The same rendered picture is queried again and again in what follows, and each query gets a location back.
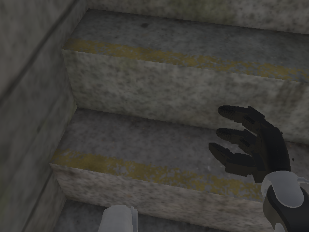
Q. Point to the robot right forearm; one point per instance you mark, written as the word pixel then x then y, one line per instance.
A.
pixel 286 204

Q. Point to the right robot hand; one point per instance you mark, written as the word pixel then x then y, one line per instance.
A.
pixel 268 150

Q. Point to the left robot thigh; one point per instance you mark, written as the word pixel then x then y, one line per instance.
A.
pixel 119 218

